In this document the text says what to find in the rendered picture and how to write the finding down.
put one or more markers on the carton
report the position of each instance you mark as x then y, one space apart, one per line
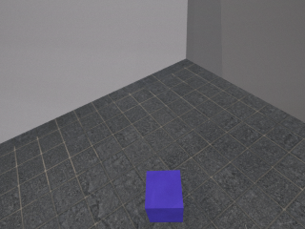
163 196

